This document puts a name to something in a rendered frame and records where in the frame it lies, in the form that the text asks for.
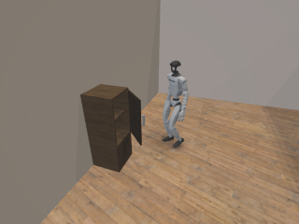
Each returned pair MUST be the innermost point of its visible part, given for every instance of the robot left forearm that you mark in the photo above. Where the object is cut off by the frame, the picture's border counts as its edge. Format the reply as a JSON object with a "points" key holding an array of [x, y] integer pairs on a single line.
{"points": [[185, 100]]}

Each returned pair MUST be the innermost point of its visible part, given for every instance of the humanoid robot torso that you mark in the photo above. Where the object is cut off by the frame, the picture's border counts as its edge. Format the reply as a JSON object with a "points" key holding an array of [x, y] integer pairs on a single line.
{"points": [[175, 90]]}

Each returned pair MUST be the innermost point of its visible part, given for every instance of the left robot shin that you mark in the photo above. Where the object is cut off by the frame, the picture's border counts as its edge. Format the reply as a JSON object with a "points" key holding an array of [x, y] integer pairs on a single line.
{"points": [[175, 133]]}

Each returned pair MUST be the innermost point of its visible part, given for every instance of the robot right forearm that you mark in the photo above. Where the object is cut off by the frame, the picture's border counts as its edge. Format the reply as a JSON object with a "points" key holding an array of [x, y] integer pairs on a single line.
{"points": [[168, 95]]}

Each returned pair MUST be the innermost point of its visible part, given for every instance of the handle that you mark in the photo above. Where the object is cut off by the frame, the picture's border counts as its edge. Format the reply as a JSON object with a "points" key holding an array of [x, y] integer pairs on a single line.
{"points": [[143, 120]]}

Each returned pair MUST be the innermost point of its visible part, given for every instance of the robot left upper arm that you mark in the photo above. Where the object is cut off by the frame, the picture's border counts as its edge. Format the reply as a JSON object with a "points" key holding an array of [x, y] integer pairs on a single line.
{"points": [[183, 82]]}

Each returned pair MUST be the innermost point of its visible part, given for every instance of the cupboard door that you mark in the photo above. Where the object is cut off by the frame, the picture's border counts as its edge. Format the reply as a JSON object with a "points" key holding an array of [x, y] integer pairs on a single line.
{"points": [[135, 117]]}

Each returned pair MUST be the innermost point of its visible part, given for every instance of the left robot hand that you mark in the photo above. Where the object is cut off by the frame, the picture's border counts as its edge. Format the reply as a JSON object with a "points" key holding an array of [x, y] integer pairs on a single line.
{"points": [[181, 115]]}

